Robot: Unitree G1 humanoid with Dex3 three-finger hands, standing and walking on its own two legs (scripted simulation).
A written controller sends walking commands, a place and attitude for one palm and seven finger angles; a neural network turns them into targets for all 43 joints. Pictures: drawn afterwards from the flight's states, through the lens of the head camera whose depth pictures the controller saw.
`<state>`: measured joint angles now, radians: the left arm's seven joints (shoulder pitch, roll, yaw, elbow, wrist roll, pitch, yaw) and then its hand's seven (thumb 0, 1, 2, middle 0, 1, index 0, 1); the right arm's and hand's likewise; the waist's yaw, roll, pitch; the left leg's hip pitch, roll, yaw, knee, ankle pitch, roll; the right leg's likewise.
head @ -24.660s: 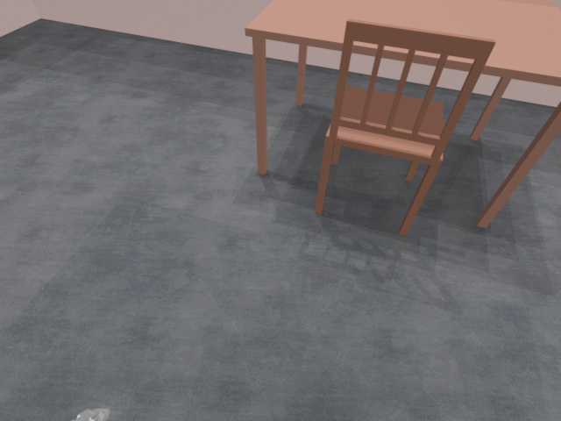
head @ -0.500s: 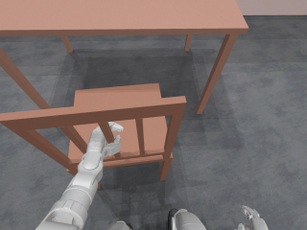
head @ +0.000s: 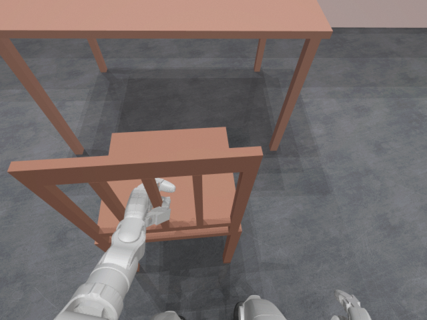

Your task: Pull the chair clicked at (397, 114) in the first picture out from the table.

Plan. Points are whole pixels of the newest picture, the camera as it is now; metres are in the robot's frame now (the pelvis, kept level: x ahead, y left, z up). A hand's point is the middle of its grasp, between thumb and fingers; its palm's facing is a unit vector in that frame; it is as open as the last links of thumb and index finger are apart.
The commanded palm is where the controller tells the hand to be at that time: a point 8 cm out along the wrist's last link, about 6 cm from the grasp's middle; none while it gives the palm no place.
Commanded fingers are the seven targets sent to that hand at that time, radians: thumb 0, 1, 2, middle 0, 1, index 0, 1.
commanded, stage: step backward, pulling the chair out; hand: left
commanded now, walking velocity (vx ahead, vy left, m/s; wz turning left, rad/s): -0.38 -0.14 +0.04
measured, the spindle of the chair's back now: (158, 204) +0.36 +0.13 -0.09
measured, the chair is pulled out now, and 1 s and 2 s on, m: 0.45 0.62 0.62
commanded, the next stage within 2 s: stop walking, hand still on the chair in 0.22 s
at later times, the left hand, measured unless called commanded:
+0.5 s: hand (170, 270) +0.21 +0.09 -0.06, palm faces -0.01 -0.99 -0.15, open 5.1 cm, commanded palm +0.19 +0.14 -0.05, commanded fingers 0.00 0.90 0.90 -0.50 -1.45 -0.50 -1.45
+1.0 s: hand (167, 298) +0.16 +0.09 -0.06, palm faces -0.04 -0.99 -0.16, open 5.1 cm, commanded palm +0.15 +0.14 -0.05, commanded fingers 0.00 0.90 0.90 -0.50 -1.45 -0.50 -1.45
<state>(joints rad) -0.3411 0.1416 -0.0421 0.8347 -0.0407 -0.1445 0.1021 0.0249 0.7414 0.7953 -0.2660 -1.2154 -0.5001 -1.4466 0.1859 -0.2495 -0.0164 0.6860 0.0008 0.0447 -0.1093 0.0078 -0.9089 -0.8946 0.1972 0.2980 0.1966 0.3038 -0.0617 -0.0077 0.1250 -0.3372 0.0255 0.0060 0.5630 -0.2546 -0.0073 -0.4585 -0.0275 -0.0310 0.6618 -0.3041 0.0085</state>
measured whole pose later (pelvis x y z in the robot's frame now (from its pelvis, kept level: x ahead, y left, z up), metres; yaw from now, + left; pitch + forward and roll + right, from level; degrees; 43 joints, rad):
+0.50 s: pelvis -0.12 -0.03 +0.00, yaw +1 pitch +0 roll +1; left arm -0.33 0.12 -0.02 0.81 -0.05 -0.09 0.11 0.04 0.74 0.80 -0.27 -1.20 -0.50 -1.45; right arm 0.20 -0.29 -0.03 0.71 0.03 0.02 -0.13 0.01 -0.91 -0.89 0.20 0.30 0.20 0.30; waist -0.06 -0.01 0.16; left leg -0.22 0.01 0.02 0.52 -0.28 -0.02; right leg -0.36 -0.08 -0.05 0.56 -0.20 0.02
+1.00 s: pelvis -0.09 -0.02 +0.01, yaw +0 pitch -1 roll +0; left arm -0.06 0.09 -0.08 0.72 -0.03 -0.14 0.09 0.04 0.71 0.83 -0.28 -1.20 -0.50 -1.45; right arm 0.22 -0.21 0.02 0.71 0.02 -0.01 -0.10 0.01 -0.91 -0.89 0.20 0.30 0.20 0.30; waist -0.03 0.03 0.06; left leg -0.12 0.03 0.04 0.45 -0.30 -0.02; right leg -0.27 -0.05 -0.03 0.47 -0.18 0.02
